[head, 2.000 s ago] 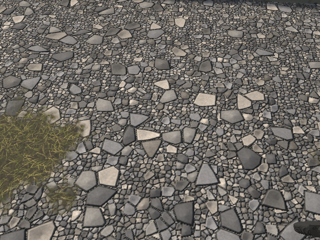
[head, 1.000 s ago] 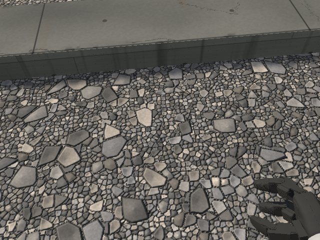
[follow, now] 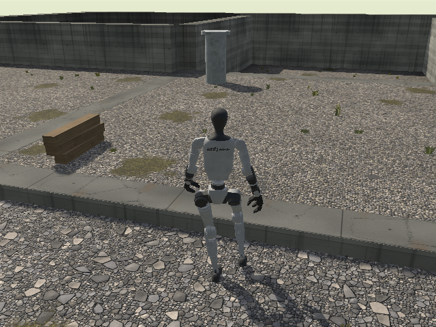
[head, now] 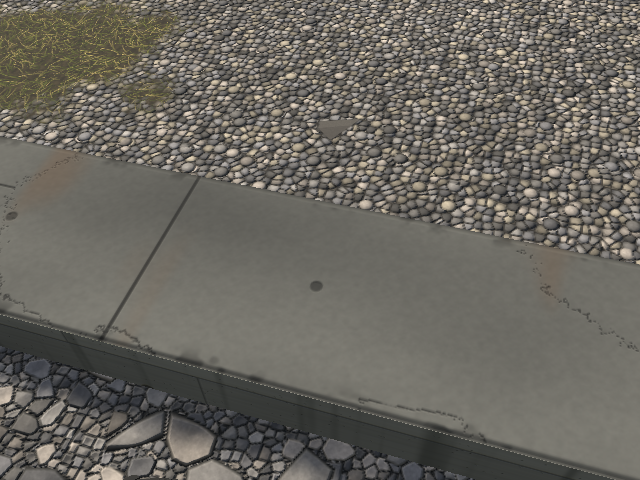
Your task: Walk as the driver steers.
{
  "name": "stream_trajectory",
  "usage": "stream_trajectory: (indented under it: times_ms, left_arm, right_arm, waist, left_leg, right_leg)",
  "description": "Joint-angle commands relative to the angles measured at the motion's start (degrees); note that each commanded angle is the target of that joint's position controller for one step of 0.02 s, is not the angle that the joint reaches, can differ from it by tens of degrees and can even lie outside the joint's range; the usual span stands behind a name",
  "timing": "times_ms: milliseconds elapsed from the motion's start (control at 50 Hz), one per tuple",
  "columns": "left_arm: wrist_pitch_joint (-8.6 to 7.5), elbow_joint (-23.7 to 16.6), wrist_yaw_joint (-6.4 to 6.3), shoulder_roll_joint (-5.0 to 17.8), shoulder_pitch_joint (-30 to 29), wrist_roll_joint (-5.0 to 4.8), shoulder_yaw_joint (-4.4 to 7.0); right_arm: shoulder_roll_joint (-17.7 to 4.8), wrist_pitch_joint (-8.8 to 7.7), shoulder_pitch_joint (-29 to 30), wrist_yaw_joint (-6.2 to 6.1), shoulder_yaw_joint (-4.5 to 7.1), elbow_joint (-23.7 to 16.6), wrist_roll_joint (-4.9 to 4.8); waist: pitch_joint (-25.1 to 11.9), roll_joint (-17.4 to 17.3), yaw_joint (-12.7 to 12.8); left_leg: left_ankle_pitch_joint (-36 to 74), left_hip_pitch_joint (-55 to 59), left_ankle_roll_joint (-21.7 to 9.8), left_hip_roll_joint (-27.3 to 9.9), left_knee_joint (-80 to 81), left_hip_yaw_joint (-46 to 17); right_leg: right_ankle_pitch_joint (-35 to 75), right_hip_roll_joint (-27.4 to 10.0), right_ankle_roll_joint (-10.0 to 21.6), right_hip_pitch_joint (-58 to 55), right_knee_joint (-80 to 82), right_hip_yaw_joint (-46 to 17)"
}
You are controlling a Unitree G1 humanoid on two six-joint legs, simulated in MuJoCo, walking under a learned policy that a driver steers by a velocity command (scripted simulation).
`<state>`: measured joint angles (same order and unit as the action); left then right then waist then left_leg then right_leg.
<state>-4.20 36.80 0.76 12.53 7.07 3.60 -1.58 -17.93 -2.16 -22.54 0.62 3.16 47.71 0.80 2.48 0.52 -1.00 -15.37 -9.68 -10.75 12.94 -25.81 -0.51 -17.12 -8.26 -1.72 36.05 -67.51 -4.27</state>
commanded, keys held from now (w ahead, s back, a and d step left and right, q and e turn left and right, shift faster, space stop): w+e+shift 0.78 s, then w+q+shift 0.22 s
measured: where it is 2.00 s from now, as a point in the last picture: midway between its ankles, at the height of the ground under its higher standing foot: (536, 92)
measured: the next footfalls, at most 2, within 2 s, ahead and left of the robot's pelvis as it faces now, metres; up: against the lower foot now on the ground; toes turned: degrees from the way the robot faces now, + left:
right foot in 0.24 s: +0.38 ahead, -0.13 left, +0.00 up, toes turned -9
left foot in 0.60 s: +0.80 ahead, -0.04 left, +0.17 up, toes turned -22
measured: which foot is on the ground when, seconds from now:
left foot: down 0.00-0.24, up 0.26-0.58, down 0.60-1.00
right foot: up 0.00-0.22, down 0.24-0.60, up 0.62-0.98, down 1.00-1.00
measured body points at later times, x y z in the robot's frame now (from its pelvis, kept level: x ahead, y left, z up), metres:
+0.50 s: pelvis +0.47 -0.09 +0.01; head +0.49 -0.11 +0.46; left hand +0.42 +0.17 -0.12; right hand +0.72 -0.30 +0.02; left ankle +0.61 +0.01 -0.45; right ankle +0.35 -0.12 -0.73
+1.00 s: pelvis +0.94 -0.28 +0.15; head +0.96 -0.30 +0.60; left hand +1.29 -0.29 +0.12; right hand +0.69 -0.43 +0.03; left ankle +0.78 -0.03 -0.53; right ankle +1.01 -0.40 -0.56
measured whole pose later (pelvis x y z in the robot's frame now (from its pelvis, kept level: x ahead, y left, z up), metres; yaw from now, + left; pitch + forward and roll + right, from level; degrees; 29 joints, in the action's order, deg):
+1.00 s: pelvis +0.94 -0.28 +0.15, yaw -34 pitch +3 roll +1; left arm -3.1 31.7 3.2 12.8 -4.0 2.5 0.2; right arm -14.3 -5.4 -35.4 -1.2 2.9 55.4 0.7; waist -1.1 1.7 -5.2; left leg -22.5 10.9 -0.8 -3.5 -24.5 9.4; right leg -6.4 3.0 8.6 31.6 -33.5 3.9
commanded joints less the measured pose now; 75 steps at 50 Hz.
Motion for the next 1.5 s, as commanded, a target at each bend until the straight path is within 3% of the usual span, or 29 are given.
stream_trajectory:
  times_ms: [20, 140, 200, 240, 260, 280, 300, 340, 440, 500, 540, 580, 600, 620, 640, 700, 760, 860, 960, 1000, 1020, 1040, 1100, 1300, 1380, 1400, 1420, 1440, 1500]
  left_arm:
    - [0.94, -2.70, 0.80, 5.95, -0.77, -1.15, 1.37]
    - [0.57, -0.44, -0.02, 6.49, -1.38, -3.71, 1.99]
    - [1.18, 3.71, -0.54, 12.11, 12.50, -3.27, 4.74]
    - [1.19, 11.42, -0.32, 14.21, 37.28, -2.47, 7.36]
    - [1.99, 15.07, -0.42, 13.35, 34.64, -2.54, 7.11]
    - [1.21, 13.14, -0.56, 14.00, 27.79, -1.59, 6.62]
    - [1.98, 10.34, -0.59, 12.43, 22.85, -1.19, 7.24]
    - [2.41, 10.62, -1.19, 8.16, 20.35, -2.21, 5.91]
    - [-1.65, 13.31, -0.62, 9.32, 22.01, -0.79, 4.20]
    - [-0.17, 15.54, -2.09, 6.03, 23.91, -3.78, 3.85]
    - [-0.78, 11.78, -2.26, 9.19, 21.79, -6.10, 4.60]
    - [-2.10, 9.40, -1.40, 23.41, 17.08, -5.20, 10.28]
    - [-4.00, 6.92, -0.40, 21.21, 10.70, -4.46, 11.08]
    - [-4.98, 1.38, 1.76, 8.39, 4.90, -4.47, 8.97]
    - [-4.98, -1.41, 2.17, 3.09, 9.99, -2.11, 7.85]
    - [-1.19, -5.08, 1.11, -4.39, 0.33, -0.43, 4.69]
    - [2.64, -6.85, 0.86, -6.64, -1.09, -3.58, 2.22]
    - [3.32, -8.14, 2.94, 2.73, -3.15, -2.12, 3.80]
    - [1.59, -3.97, 2.41, 6.32, 2.46, -0.99, 4.99]
    - [0.90, 1.62, 0.55, 11.06, 17.48, 0.43, 7.11]
    - [0.27, 1.88, -0.22, 16.14, 19.05, 0.81, 7.59]
    - [0.05, 0.86, -0.52, 16.68, 16.68, 0.74, 7.83]
    - [-1.79, 3.18, -0.31, 7.45, 9.58, -0.28, 6.13]
    - [-4.17, 9.47, -1.61, 5.77, 12.97, -3.21, 4.23]
    - [-3.28, 7.12, -4.08, 14.78, 8.72, -4.45, 6.47]
    - [-2.45, 7.58, -3.16, 11.86, 6.92, -5.28, 6.31]
    - [-1.46, 5.00, -2.82, 6.09, 12.58, -4.11, 4.92]
    - [-0.78, 1.62, -3.08, 6.07, 19.57, -5.05, 4.09]
    - [1.62, 1.18, -3.34, 9.14, 13.04, -1.03, 3.83]
  right_arm:
    - [-6.72, -3.85, 2.70, 0.58, 1.56, -3.78, -0.34]
    - [-7.07, -5.25, 0.69, -0.66, 1.12, -2.09, 0.96]
    - [-7.85, -3.71, 5.68, -2.76, 1.17, -3.68, 2.58]
    - [-10.44, -2.27, 18.28, -2.87, 1.97, -6.65, 1.57]
    - [0.22, -4.67, 23.04, -1.69, -0.89, -10.28, 2.27]
    - [4.66, -5.36, 10.00, -0.93, -2.86, -13.99, 1.00]
    - [1.66, -5.70, 9.55, -0.79, -3.24, -14.02, 1.64]
    - [1.75, -5.27, 15.44, 0.06, -3.96, -16.55, 4.54]
    - [10.95, -1.10, 33.74, -1.35, -8.18, -30.02, 3.06]
    - [9.51, -1.76, 41.85, -1.51, -9.52, -36.13, 2.21]
    - [9.28, -1.84, 26.75, -1.82, -8.07, -30.88, -0.22]
    - [0.23, -0.13, 3.85, -2.16, -2.67, -25.13, 0.41]
    - [-6.48, -1.25, -5.61, -2.07, 0.30, -22.66, 1.56]
    - [-12.47, -1.70, -6.79, -2.09, 1.86, -18.13, 1.82]
    - [-8.86, -1.05, 4.69, -2.14, 1.70, -18.59, 0.85]
    - [6.92, -3.11, 3.70, -1.03, -1.41, -6.71, 1.54]
    - [11.23, -4.30, -0.25, -0.13, -2.17, 2.14, 2.35]
    - [0.32, -6.90, 4.72, -1.48, -0.52, 1.77, -0.58]
    - [-11.52, -4.80, -3.81, -1.97, 2.51, 2.16, -0.16]
    - [-8.18, -3.09, -2.38, -2.60, 2.61, 0.54, 0.16]
    - [2.02, -3.23, -2.84, -1.70, 0.56, -3.19, 1.98]
    - [1.74, -3.50, -9.20, -1.55, 0.33, -6.51, -2.77]
    - [-1.25, -2.58, 0.78, -0.90, 0.60, -4.80, -1.11]
    - [3.69, -0.08, 18.45, 3.06, -2.17, -11.89, 0.92]
    - [-4.58, -0.85, -13.41, 3.02, 1.57, -1.97, 2.34]
    - [-6.95, -0.90, -14.94, 1.46, 2.78, -0.59, 1.60]
    - [-13.91, -0.65, -11.17, 0.48, 4.20, -2.68, 1.08]
    - [-16.15, -0.48, -9.22, 0.33, 4.99, -5.63, 0.98]
    - [-6.26, 2.20, 5.03, -1.79, 2.79, -10.21, -1.12]
  waist:
    - [3.55, 1.12, 1.50]
    - [-1.91, -4.29, 0.50]
    - [-10.04, -3.64, 9.17]
    - [-11.60, 1.54, 25.22]
    - [-3.44, 18.05, 16.42]
    - [-12.18, 14.88, 3.27]
    - [-15.68, 6.90, 4.35]
    - [-4.01, -5.97, 0.75]
    - [7.91, 1.77, -0.14]
    - [6.58, -1.97, 2.09]
    - [-10.83, -0.11, -2.97]
    - [-29.17, 8.51, -14.42]
    - [-33.10, 2.53, -18.89]
    - [-29.39, -23.81, -14.67]
    - [-26.26, -22.25, -5.26]
    - [-1.37, 0.05, -1.58]
    - [5.49, 0.70, 3.37]
    - [3.34, -1.61, 7.15]
    - [-6.84, -8.80, 9.30]
    - [-14.45, -9.06, 15.03]
    - [-17.96, 5.93, 9.36]
    - [-27.62, 12.88, 5.04]
    - [-6.50, -2.49, 2.33]
    - [7.42, 0.47, -0.59]
    - [-12.31, 3.69, -14.02]
    - [-11.27, -3.57, -14.71]
    - [-11.90, -11.48, -7.34]
    - [-29.34, -8.87, -4.87]
    - [-15.01, 5.87, 0.55]
  left_leg:
    - [25.45, -8.05, -3.65, -14.40, 18.64, -10.14]
    - [65.90, 13.96, 3.95, -18.83, 16.61, 0.91]
    - [93.47, 18.45, 6.57, -21.82, -3.67, 3.94]
    - [72.84, 5.52, 7.91, -13.38, -50.20, 9.16]
    - [-4.23, -27.83, 9.87, -2.04, -73.26, 5.64]
    - [-7.03, -40.91, 10.77, -5.36, -77.91, -5.72]
    - [-4.23, -43.28, 10.04, -8.38, -81.41, -7.67]
    - [-5.00, -49.35, 8.57, -12.06, -83.06, -5.25]
    - [-17.78, -68.21, 8.74, -15.34, -103.33, 2.24]
    - [-15.90, -42.48, 8.01, -18.40, -65.12, 6.93]
    - [-2.91, 1.61, 7.87, -10.81, -54.35, 11.63]
    - [-16.84, 5.32, 6.74, -10.14, -40.22, 1.79]
    - [-30.45, 10.04, 4.23, -15.41, -30.35, -10.05]
    - [-34.22, 12.10, 0.80, -29.33, -4.52, -42.63]
    - [-29.15, 11.25, -2.69, -36.02, 6.97, -63.72]
    - [-29.45, -2.10, 0.83, -32.39, -0.12, -33.13]
    - [-7.80, -8.50, 8.54, -26.52, 4.83, -6.47]
    - [16.10, -14.71, 7.61, -19.03, 21.82, 13.00]
    - [68.92, 11.28, 3.48, -25.57, 2.46, 7.71]
    - [39.61, -3.70, 4.21, -20.99, -30.38, 3.71]
    - [-15.67, -17.34, 3.22, -14.75, -50.25, -0.16]
    - [-10.30, -28.92, 3.62, -11.73, -59.11, -8.01]
    - [2.41, -30.97, 5.47, -17.93, -53.99, -5.35]
    - [16.94, -27.16, 5.08, -14.84, -20.47, 10.58]
    - [28.20, 15.92, 1.52, -5.58, -10.35, 7.82]
    - [38.79, 19.96, -2.24, -11.40, -2.75, 1.14]
    - [91.21, 26.36, -4.44, -22.06, -13.74, -10.02]
    - [99.12, 38.87, -15.43, -33.15, -10.27, -26.77]
    - [58.36, 12.01, -12.21, -25.93, 2.37, -27.35]
  right_leg:
    - [12.14, -1.42, 0.99, -2.90, 14.43, 5.78]
    - [19.65, 6.77, 8.27, -6.27, 23.41, 11.52]
    - [13.47, 12.80, 11.41, -18.62, 22.82, 13.46]
    - [23.81, 11.84, 16.35, -39.09, 44.37, 10.94]
    - [45.43, 5.35, 18.04, -50.52, 36.26, -2.50]
    - [48.81, -4.45, 27.23, -58.97, 39.00, -25.44]
    - [19.35, -7.46, 28.91, -57.59, 47.40, -35.94]
    - [-3.10, -4.58, 24.30, -38.87, 52.19, -32.94]
    - [-4.85, 1.11, 20.39, -12.93, 59.97, -25.72]
    - [13.75, 5.50, 18.22, -0.89, 73.97, -15.41]
    - [68.56, 6.94, 17.57, 4.20, 63.36, -10.98]
    - [100.59, 2.91, 15.53, -22.99, 31.72, -13.78]
    - [93.02, 5.87, 13.09, -22.37, 9.93, -11.50]
    - [20.16, 17.99, 9.27, -5.55, -16.66, -7.04]
    - [11.11, 16.72, 8.90, 8.10, -36.86, -8.38]
    - [5.09, 8.98, 12.22, 24.21, -46.20, -2.52]
    - [-3.51, 7.90, 11.41, 27.07, -39.29, -2.83]
    - [20.14, 9.79, 8.81, -5.00, 11.56, 6.71]
    - [9.44, 15.14, 10.97, -24.60, 31.95, 11.58]
    - [7.32, 5.93, 11.03, -48.83, 36.99, 0.55]
    - [14.83, -7.49, 6.51, -56.16, 29.44, -11.76]
    - [12.40, -15.53, 11.68, -61.95, 41.27, -34.10]
    - [10.46, -8.02, 10.77, -38.07, 50.18, -17.08]
    - [54.76, 2.43, 2.02, -27.71, 57.64, 18.27]
    - [63.62, 0.03, -0.48, -21.35, 15.51, 16.16]
    - [10.65, 9.42, -1.73, -14.84, -8.10, 17.66]
    - [-23.87, 13.98, -2.12, -2.26, -29.90, 15.65]
    - [-18.91, 13.32, -2.86, 5.62, -38.54, 3.50]
    - [-9.02, 7.53, -1.98, 4.70, -25.72, 0.21]
Keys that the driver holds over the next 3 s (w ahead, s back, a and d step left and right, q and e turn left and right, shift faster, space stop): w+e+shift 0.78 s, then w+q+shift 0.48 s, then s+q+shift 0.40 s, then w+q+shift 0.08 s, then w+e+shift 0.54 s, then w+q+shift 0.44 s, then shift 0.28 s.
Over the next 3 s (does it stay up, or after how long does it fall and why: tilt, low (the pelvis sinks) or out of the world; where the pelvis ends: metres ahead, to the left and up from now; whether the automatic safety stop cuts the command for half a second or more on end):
stays up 2.30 -0.79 0.18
